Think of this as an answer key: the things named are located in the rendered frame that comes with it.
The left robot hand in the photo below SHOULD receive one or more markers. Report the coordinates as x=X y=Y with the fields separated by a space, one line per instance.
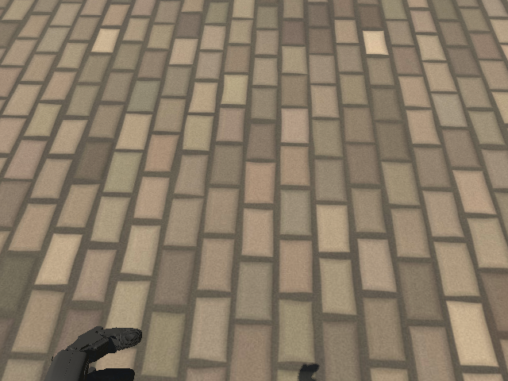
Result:
x=72 y=364

